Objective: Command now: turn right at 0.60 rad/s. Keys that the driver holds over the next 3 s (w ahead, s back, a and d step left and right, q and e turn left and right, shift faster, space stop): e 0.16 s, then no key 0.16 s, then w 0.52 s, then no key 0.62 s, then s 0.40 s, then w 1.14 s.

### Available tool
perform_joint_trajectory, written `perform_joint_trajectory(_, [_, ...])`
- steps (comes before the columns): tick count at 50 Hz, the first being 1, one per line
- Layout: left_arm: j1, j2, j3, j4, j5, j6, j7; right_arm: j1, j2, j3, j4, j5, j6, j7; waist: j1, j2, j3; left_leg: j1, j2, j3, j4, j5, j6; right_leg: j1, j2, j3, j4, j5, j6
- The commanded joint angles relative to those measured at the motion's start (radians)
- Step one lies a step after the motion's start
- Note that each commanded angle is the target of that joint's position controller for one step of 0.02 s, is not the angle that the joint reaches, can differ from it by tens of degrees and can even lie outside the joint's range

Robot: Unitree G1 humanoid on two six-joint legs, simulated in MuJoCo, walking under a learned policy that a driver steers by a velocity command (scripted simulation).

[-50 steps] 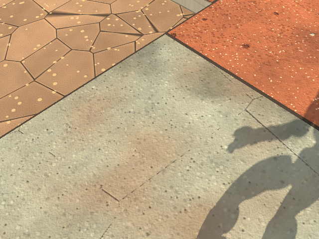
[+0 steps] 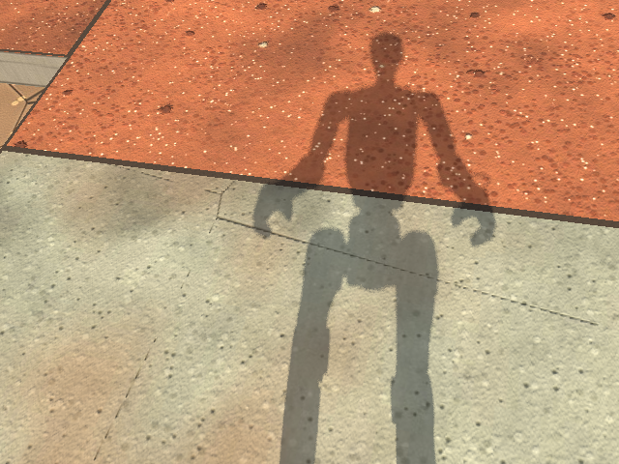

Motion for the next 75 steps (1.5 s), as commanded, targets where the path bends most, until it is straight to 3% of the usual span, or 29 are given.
perform_joint_trajectory(1, [-0.037, 0.164, 0.045, -0.068, 0.001, -0.014, 0.016, -0.003, -0.069, -0.017, -0.067, 0.003, -0.014, -0.003, -0.008, -0.170, -0.159, -0.053, -0.006, -0.038, -0.054, 0.068, -0.016, 0.171, -0.220, 0.249, -0.129, 0.381, -0.180])
perform_joint_trajectory(8, [-0.038, 0.192, 0.057, -0.059, -0.001, 0.002, 0.015, -0.046, -0.054, -0.008, -0.090, 0.008, -0.026, 0.009, 0.021, -0.192, -0.139, 0.053, -0.044, -0.065, -0.334, 0.034, -0.013, 0.118, -0.203, 0.376, -0.100, 0.214, -0.185])
perform_joint_trajectory(14, [-0.085, 0.145, 0.035, -0.049, -0.013, 0.016, 0.010, 0.040, -0.035, -0.005, -0.075, 0.009, -0.049, 0.034, -0.022, -0.193, -0.170, 0.287, -0.039, -0.024, -0.679, 0.206, 0.037, 0.087, -0.159, 0.402, -0.010, 0.287, -0.126])
perform_joint_trajectory(15, [-0.052, 0.117, 0.026, -0.039, -0.008, 0.013, 0.012, 0.048, -0.054, -0.006, -0.079, -0.007, -0.053, 0.033, -0.016, -0.146, -0.174, 0.376, 0.026, -0.076, -0.747, 0.338, 0.065, 0.037, -0.122, 0.374, 0.018, 0.166, -0.073])
perform_joint_trajectory(16, [0.004, 0.067, 0.011, -0.031, 0.016, 0.007, 0.011, 0.043, -0.111, -0.010, -0.100, -0.027, -0.051, 0.027, 0.024, 0.054, -0.195, 0.457, 0.210, -0.257, -0.791, 0.526, 0.133, -0.043, -0.016, 0.245, 0.194, -0.103, -0.006])
perform_joint_trajectory(17, [0.003, 0.094, 0.021, -0.044, 0.006, 0.001, 0.015, 0.037, -0.118, -0.006, -0.078, -0.045, -0.051, 0.028, 0.048, 0.223, -0.147, 0.378, 0.336, -0.435, -0.829, 0.475, 0.307, -0.144, 0.071, 0.119, 0.275, -0.386, 0.049])
perform_joint_trajectory(18, [-0.017, 0.155, 0.037, -0.037, 0.012, -0.003, 0.022, 0.032, -0.085, 0.001, -0.090, -0.029, -0.057, 0.026, 0.007, 0.163, -0.126, 0.355, 0.346, -0.473, -0.879, 0.219, 0.354, -0.173, 0.019, 0.113, 0.421, -0.393, 0.088])
perform_joint_trajectory(20, [-0.034, 0.153, 0.047, -0.014, 0.000, -0.006, 0.019, 0.080, -0.116, -0.008, -0.064, 0.002, -0.058, 0.015, -0.015, 0.120, -0.073, 0.410, 0.269, -0.438, -0.931, -0.182, 0.293, -0.306, 0.009, 0.081, 0.546, -0.299, 0.105])
perform_joint_trajectory(27, [-0.115, 0.031, 0.003, -0.007, -0.009, -0.065, -0.012, 0.168, -0.101, -0.002, -0.039, 0.017, -0.060, -0.001, -0.072, 0.128, -0.042, 0.432, 0.174, -0.231, -0.956, 0.018, 0.259, -0.231, -0.042, -0.066, 0.281, -0.129, 0.101])
perform_joint_trajectory(33, [0.025, 0.068, 0.015, 0.059, -0.024, -0.089, -0.029, 0.195, -0.114, 0.002, -0.028, 0.038, -0.052, 0.023, 0.009, 0.089, -0.055, 0.224, 0.186, -0.204, -0.859, 0.011, 0.248, 0.169, -0.005, -0.117, -0.059, 0.022, 0.033])
perform_joint_trajectory(34, [0.106, 0.085, 0.024, 0.080, -0.030, -0.088, -0.022, 0.191, -0.070, 0.018, -0.028, 0.029, -0.058, 0.027, 0.052, 0.071, -0.087, 0.148, 0.159, -0.170, -0.778, 0.014, 0.211, 0.305, -0.034, -0.077, -0.070, 0.008, 0.014])
perform_joint_trajectory(35, [0.230, 0.136, 0.036, 0.097, -0.024, -0.089, -0.010, 0.155, 0.011, 0.046, -0.049, 0.011, -0.068, 0.036, 0.107, -0.066, -0.144, 0.025, 0.070, -0.067, -0.497, -0.002, 0.141, 0.454, -0.203, 0.147, -0.147, -0.104, -0.037])
perform_joint_trajectory(36, [0.283, 0.278, 0.070, 0.103, -0.005, -0.089, -0.016, 0.139, 0.027, 0.050, -0.118, 0.020, -0.091, 0.029, 0.101, -0.304, -0.153, -0.223, -0.027, 0.031, -0.203, -0.129, 0.093, 0.506, -0.416, 0.544, -0.251, -0.347, -0.191])
perform_joint_trajectory(37, [0.271, 0.208, 0.054, 0.109, 0.000, -0.102, -0.024, 0.110, -0.072, 0.023, -0.121, 0.044, -0.105, 0.021, 0.112, -0.220, -0.090, -0.317, 0.016, -0.038, -0.030, -0.157, 0.096, 0.441, -0.437, 0.625, -0.290, -0.475, -0.256])
perform_joint_trajectory(38, [0.227, 0.143, 0.031, 0.106, -0.001, -0.111, -0.026, 0.109, -0.097, 0.012, -0.112, 0.055, -0.110, 0.028, 0.084, -0.208, -0.020, -0.368, 0.054, -0.058, 0.016, -0.053, 0.113, 0.415, -0.390, 0.533, -0.295, -0.461, -0.231])
perform_joint_trajectory(40, [0.164, 0.097, 0.015, 0.099, 0.004, -0.114, -0.026, 0.103, -0.076, 0.015, -0.090, 0.031, -0.115, 0.039, 0.054, -0.159, 0.007, -0.354, 0.088, -0.047, -0.011, 0.088, 0.113, 0.363, -0.310, 0.370, -0.308, -0.234, -0.189])
perform_joint_trajectory(46, [0.123, 0.108, 0.010, 0.121, 0.006, -0.093, -0.002, 0.011, 0.018, 0.046, -0.105, 0.003, -0.113, 0.061, 0.032, -0.131, 0.003, -0.119, 0.052, 0.046, -0.342, 0.325, 0.036, 0.184, -0.185, 0.029, -0.293, 0.513, -0.137])
perform_joint_trajectory(50, [0.194, 0.144, 0.018, 0.176, -0.005, -0.083, 0.005, -0.073, 0.010, 0.046, -0.125, 0.012, -0.115, 0.076, 0.057, -0.143, -0.030, 0.043, -0.005, 0.044, -0.541, 0.493, 0.061, 0.181, -0.202, 0.016, -0.249, 0.543, -0.111])
perform_joint_trajectory(53, [0.152, 0.156, 0.025, 0.186, -0.012, -0.080, 0.009, -0.010, -0.044, 0.024, -0.107, 0.002, -0.114, 0.075, -0.005, -0.148, -0.076, 0.130, -0.018, 0.012, -0.596, 0.457, 0.115, 0.250, -0.228, 0.042, -0.142, 0.604, -0.079])
perform_joint_trajectory(55, [0.150, 0.130, 0.018, 0.183, -0.007, -0.076, 0.010, 0.138, -0.095, 0.002, -0.062, -0.013, -0.116, 0.059, -0.083, -0.091, -0.183, 0.385, -0.013, 0.026, -0.668, 0.661, 0.163, 0.215, -0.147, 0.003, 0.096, 0.637, -0.023])
perform_joint_trajectory(56, [0.233, 0.070, -0.004, 0.167, 0.026, -0.081, 0.006, 0.205, -0.166, -0.005, -0.065, -0.035, -0.113, 0.049, -0.062, 0.079, -0.332, 0.697, 0.188, -0.159, -0.561, 1.077, 0.254, 0.011, -0.075, -0.013, 0.365, 0.264, 0.026])
perform_joint_trajectory(57, [0.388, 0.002, -0.029, 0.209, 0.018, -0.076, -0.001, 0.204, -0.120, 0.015, -0.064, -0.041, -0.099, 0.050, -0.012, 0.242, -0.499, 0.857, 0.410, -0.458, -0.600, 1.173, 0.434, -0.154, 0.032, 0.026, 0.662, -0.473, 0.087])
perform_joint_trajectory(58, [0.352, 0.111, -0.002, 0.233, -0.005, -0.063, -0.004, 0.193, -0.068, 0.023, -0.066, -0.011, -0.084, 0.055, -0.045, 0.126, -0.488, 0.754, 0.362, -0.476, -0.677, 0.930, 0.418, -0.154, 0.007, 0.104, 0.737, -0.481, 0.097])
perform_joint_trajectory(59, [0.255, 0.131, 0.008, 0.206, -0.021, -0.047, -0.001, 0.104, -0.048, 0.031, -0.067, 0.008, -0.078, 0.057, -0.029, 0.073, -0.326, 0.632, 0.320, -0.381, -0.721, 0.732, 0.375, -0.226, -0.036, 0.061, 0.746, -0.431, 0.106])
perform_joint_trajectory(62, [0.189, 0.079, 0.002, 0.193, -0.002, 0.005, 0.027, -0.038, -0.020, 0.041, -0.059, -0.011, -0.067, 0.057, 0.036, 0.057, -0.142, 0.270, 0.209, -0.229, -0.847, 0.410, 0.297, -0.105, -0.106, 0.019, 0.536, -0.297, 0.127])
perform_joint_trajectory(67, [0.185, 0.041, -0.009, 0.212, 0.014, 0.009, 0.035, -0.061, -0.031, 0.036, -0.028, -0.016, -0.059, 0.040, 0.035, 0.079, -0.176, 0.181, 0.176, -0.152, -0.867, 0.239, 0.296, 0.098, -0.092, -0.027, 0.219, -0.104, 0.112])
perform_joint_trajectory(70, [0.157, 0.038, -0.009, 0.212, 0.033, 0.006, 0.027, -0.061, 0.000, 0.052, -0.004, -0.008, -0.047, 0.035, 0.049, 0.051, -0.126, 0.076, 0.129, -0.134, -0.867, -0.106, 0.211, 0.212, -0.081, -0.040, 0.062, 0.038, 0.072])
perform_joint_trajectory(72, [0.090, 0.125, 0.007, 0.185, 0.031, 0.004, 0.037, 0.006, 0.003, 0.054, 0.017, -0.016, -0.044, 0.038, -0.012, -0.071, -0.025, 0.090, 0.039, -0.066, -0.821, -0.164, 0.116, 0.074, -0.148, 0.051, -0.053, -0.126, 0.017])
perform_joint_trajectory(75, [0.024, 0.053, -0.009, 0.194, 0.032, -0.026, 0.030, 0.002, 0.006, 0.052, 0.030, -0.013, -0.044, 0.029, -0.028, -0.168, -0.012, 0.285, 0.019, -0.023, -0.711, 0.119, 0.100, -0.078, -0.127, 0.045, -0.102, -0.153, 0.038])
Next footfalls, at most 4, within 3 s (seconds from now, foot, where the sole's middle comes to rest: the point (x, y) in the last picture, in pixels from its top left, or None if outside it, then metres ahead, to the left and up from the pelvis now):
0.30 left None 0.08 0.13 -0.78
0.70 right None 0.09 -0.14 -0.78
1.10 left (345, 463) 0.43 0.02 -0.78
1.42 right None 0.33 -0.21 -0.78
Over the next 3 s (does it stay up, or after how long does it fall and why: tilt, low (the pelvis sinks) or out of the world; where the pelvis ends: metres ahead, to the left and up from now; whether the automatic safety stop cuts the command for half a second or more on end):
stays up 0.64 -0.12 -0.01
